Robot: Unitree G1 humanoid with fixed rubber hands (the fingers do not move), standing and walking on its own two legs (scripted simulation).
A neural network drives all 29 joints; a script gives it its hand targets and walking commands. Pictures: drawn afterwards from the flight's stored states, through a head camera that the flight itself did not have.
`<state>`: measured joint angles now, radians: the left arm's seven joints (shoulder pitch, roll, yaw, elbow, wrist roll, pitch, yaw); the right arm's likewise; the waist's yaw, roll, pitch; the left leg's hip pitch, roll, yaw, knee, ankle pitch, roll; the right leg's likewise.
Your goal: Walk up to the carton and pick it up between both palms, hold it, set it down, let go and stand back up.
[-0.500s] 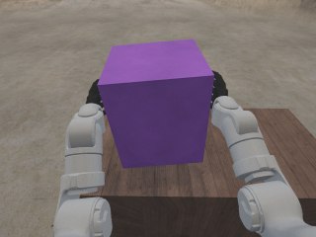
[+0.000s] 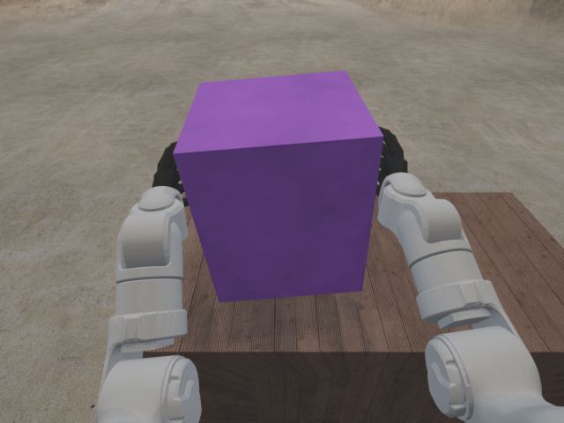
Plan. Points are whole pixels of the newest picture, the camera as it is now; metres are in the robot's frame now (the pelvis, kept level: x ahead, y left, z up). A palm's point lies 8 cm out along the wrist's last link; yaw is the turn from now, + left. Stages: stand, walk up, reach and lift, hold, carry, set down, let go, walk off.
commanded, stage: hold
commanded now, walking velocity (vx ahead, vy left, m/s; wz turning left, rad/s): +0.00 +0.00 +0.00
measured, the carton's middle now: (281, 187) +0.39 +0.00 +0.20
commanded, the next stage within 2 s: none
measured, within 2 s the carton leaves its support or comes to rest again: neither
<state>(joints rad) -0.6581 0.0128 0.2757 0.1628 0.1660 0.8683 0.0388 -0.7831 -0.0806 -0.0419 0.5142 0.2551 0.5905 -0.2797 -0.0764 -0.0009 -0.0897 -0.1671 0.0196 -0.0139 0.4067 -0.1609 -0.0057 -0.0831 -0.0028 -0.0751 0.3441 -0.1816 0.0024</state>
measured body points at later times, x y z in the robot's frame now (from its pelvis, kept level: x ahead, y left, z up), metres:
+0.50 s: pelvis +0.00 +0.00 +0.00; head -0.07 +0.01 +0.44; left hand +0.37 +0.16 +0.22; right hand +0.38 -0.15 +0.22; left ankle +0.04 +0.12 -0.74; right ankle +0.01 -0.12 -0.74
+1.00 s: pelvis +0.00 +0.00 +0.00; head -0.08 +0.01 +0.44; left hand +0.37 +0.15 +0.22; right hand +0.38 -0.15 +0.22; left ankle +0.04 +0.12 -0.74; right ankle +0.01 -0.12 -0.74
